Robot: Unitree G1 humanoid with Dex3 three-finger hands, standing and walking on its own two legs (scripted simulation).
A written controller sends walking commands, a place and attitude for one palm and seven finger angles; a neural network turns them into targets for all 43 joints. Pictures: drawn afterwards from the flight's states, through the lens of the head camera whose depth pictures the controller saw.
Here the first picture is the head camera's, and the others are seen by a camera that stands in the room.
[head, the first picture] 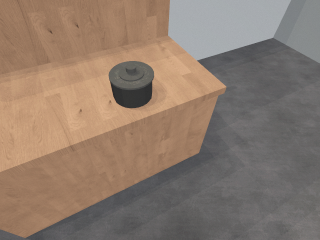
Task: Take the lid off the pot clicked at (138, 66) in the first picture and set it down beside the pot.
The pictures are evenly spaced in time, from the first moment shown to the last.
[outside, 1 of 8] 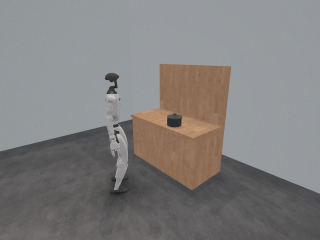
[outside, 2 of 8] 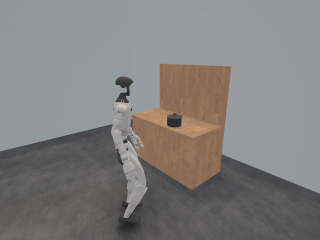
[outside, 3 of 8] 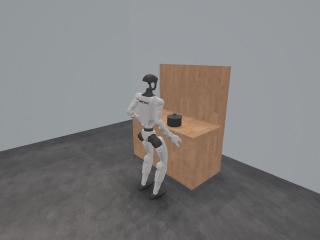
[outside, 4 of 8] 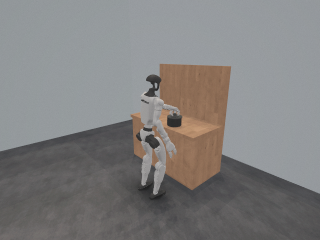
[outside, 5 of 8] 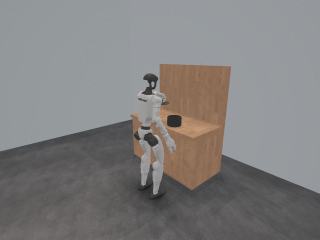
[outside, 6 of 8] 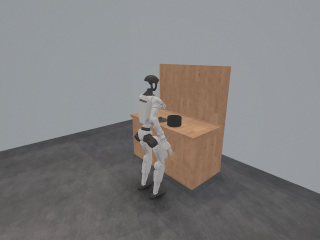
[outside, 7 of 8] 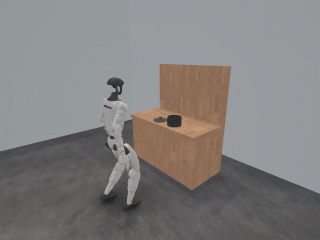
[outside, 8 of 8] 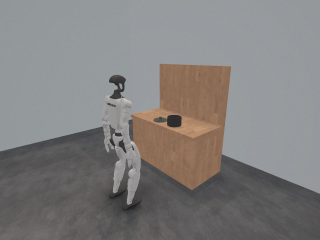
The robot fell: no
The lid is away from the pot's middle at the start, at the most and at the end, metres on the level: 0.00 0.24 0.24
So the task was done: yes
